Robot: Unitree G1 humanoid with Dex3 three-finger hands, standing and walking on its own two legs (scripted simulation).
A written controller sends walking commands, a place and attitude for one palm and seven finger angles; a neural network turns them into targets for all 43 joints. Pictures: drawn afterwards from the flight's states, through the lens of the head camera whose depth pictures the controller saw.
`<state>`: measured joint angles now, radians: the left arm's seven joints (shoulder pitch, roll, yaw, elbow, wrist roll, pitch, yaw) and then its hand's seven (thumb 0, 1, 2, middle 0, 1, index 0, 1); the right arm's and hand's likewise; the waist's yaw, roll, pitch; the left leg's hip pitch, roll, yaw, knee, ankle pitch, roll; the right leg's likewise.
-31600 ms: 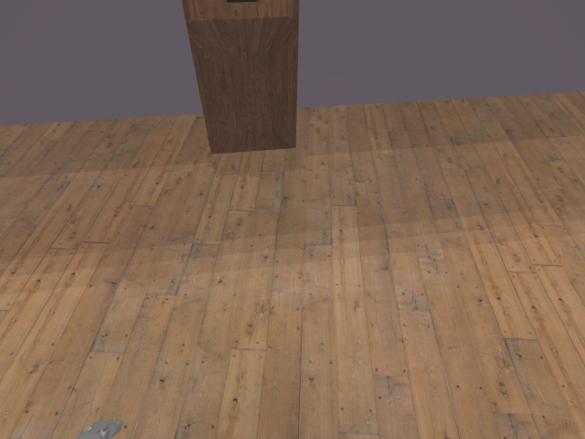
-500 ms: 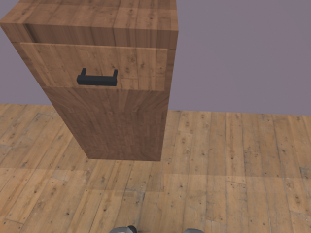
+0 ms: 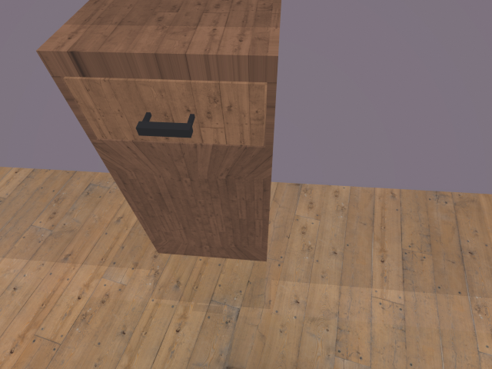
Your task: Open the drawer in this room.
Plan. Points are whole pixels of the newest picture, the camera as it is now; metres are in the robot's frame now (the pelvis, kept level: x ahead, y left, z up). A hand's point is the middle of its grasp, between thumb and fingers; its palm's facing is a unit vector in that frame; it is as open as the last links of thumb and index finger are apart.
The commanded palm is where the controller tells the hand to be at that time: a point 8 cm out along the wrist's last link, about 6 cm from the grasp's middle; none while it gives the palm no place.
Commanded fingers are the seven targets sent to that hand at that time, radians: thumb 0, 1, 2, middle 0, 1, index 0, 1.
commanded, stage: come to a stop and stand still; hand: left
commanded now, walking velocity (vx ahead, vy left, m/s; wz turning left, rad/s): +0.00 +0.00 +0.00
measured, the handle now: (167, 123) +0.60 +0.25 +0.02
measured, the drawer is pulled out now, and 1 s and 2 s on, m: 0.00 0.00 0.00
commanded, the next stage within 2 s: look again from close up in 0.58 s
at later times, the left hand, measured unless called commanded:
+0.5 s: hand out of the picture +0.04 +0.21 -0.19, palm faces +0.01 -0.98 -0.18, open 7.3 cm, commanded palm none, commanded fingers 0.00 0.90 0.90 -0.20 -0.30 -0.20 -0.30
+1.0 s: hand out of the picture +0.03 +0.22 -0.19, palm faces +0.00 -0.97 -0.22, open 7.3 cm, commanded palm none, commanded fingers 0.00 0.90 0.90 -0.20 -0.30 -0.20 -0.30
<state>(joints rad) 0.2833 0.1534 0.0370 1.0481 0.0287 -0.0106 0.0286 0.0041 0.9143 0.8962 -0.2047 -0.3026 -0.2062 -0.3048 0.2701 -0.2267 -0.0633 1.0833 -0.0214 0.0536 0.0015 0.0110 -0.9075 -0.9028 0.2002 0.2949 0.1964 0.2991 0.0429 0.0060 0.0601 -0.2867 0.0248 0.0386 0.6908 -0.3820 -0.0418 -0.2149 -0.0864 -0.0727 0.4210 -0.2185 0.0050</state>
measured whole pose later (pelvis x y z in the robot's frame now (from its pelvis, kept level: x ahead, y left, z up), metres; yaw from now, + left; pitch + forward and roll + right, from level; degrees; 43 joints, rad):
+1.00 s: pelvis +0.00 +0.04 -0.02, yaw -1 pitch -3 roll +0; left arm 0.27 0.15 -0.01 1.08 0.01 0.00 0.05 0.00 0.92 0.90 -0.20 -0.30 -0.20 -0.30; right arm 0.30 -0.16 0.00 1.07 -0.02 0.00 -0.03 0.02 -0.92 -0.90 0.20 0.30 0.20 0.30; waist -0.01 0.02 0.02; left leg -0.15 0.01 0.08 0.55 -0.35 0.02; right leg -0.21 -0.07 -0.05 0.56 -0.30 0.04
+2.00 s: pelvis +0.08 +0.08 -0.03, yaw +0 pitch -1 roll -1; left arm 0.40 0.13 0.04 1.08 0.02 -0.02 0.02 0.00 0.91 0.90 -0.20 -0.30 -0.20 -0.30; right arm 0.28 -0.20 -0.04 1.01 -0.03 -0.05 -0.01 0.03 -0.94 -0.90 0.20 0.30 0.20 0.30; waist 0.01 -0.02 0.01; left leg -0.38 0.06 0.09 0.62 -0.20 0.01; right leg -0.21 -0.08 -0.08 0.67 -0.46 0.01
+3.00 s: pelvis +0.05 +0.03 -0.01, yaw -1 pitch -1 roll +0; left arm 0.37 0.09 -0.01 1.13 0.01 -0.02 0.04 0.00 0.91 0.90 -0.20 -0.30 -0.20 -0.30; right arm 0.33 -0.10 0.01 1.12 -0.02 0.01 -0.02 0.01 -0.91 -0.90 0.20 0.30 0.20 0.30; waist 0.01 0.01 0.01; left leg -0.21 0.04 0.05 0.47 -0.26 -0.01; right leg -0.21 0.05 -0.11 0.39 -0.18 -0.07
